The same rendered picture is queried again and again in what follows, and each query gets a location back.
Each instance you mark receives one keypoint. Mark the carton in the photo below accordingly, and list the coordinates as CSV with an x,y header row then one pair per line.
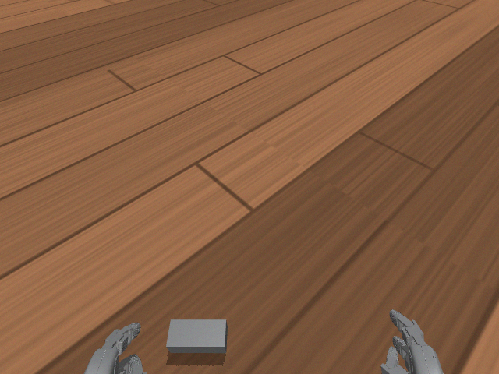
x,y
197,336

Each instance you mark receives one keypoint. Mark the left robot hand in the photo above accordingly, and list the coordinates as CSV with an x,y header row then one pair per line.
x,y
106,360

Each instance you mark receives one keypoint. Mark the right robot hand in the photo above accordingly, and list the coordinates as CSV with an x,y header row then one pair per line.
x,y
419,357

